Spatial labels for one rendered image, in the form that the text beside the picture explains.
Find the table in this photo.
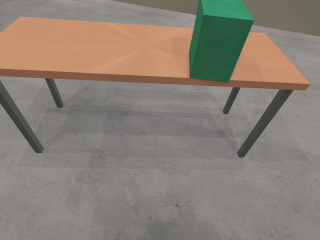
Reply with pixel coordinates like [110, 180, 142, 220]
[0, 16, 310, 158]

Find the carton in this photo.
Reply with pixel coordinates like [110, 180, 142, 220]
[189, 0, 254, 83]

